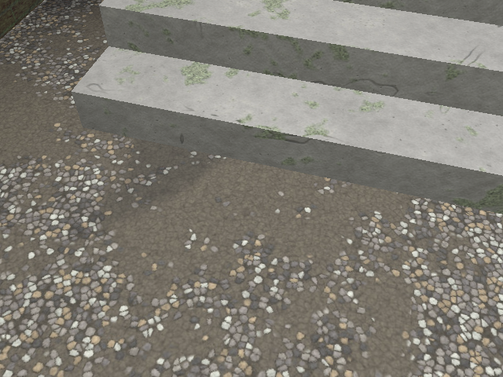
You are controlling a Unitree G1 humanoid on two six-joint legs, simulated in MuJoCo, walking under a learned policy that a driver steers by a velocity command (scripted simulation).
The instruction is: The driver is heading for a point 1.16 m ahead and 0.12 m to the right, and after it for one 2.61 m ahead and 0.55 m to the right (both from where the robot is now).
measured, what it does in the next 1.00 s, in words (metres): walks ahead: right foot, then left foot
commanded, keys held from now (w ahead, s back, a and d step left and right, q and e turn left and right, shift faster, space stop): w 0.68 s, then w+e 0.32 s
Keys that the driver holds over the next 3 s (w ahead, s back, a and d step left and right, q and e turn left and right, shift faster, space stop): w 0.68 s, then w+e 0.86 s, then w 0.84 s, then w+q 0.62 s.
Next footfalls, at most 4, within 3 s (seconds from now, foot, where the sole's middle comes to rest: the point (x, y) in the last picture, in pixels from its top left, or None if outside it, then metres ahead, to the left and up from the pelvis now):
0.24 right None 0.31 -0.15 -0.78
0.76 left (203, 355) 0.56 0.13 -0.78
1.28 right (281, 278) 0.79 -0.10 -0.78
1.78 left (251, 204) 1.08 -0.01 -0.78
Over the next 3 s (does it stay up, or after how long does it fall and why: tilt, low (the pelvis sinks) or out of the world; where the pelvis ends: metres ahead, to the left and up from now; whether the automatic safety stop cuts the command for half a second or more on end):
stays up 1.41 -0.40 0.17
